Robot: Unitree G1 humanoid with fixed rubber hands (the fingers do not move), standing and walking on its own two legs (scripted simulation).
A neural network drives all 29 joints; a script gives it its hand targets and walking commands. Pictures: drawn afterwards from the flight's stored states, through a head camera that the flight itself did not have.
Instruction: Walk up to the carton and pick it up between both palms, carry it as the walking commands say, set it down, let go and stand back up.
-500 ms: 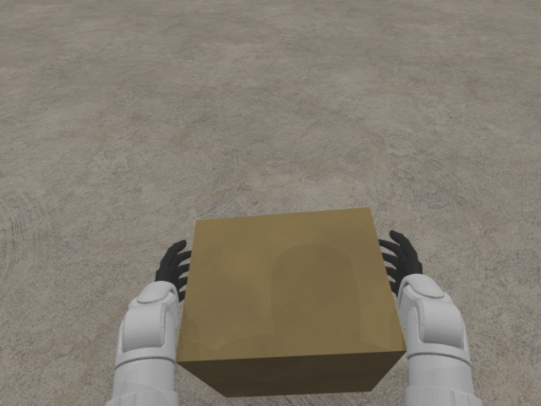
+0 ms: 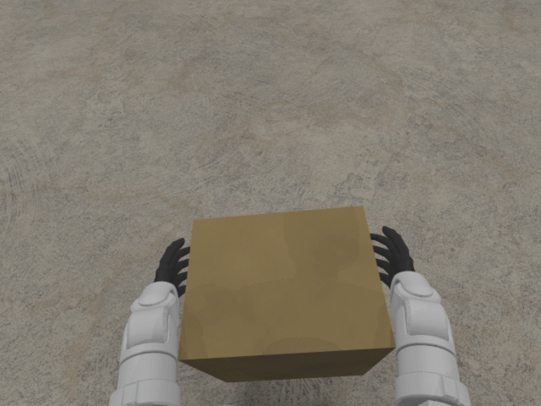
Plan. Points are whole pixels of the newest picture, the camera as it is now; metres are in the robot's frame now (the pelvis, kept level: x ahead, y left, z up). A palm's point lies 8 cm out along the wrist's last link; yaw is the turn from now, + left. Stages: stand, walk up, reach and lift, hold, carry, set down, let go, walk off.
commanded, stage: set down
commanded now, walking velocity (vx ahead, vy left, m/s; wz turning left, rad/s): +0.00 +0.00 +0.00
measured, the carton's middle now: (286, 304) +0.29 +0.01 -0.11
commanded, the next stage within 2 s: none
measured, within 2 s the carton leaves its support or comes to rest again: neither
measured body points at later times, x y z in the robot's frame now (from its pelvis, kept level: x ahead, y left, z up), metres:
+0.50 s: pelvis -0.05 +0.00 -0.06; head +0.11 +0.01 +0.37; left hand +0.30 +0.21 -0.12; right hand +0.35 -0.15 -0.11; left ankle +0.01 +0.12 -0.74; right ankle +0.02 -0.11 -0.74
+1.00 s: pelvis -0.05 -0.01 -0.12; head +0.17 +0.00 +0.27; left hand +0.33 +0.22 -0.21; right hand +0.39 -0.14 -0.21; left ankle +0.01 +0.12 -0.74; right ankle +0.02 -0.11 -0.74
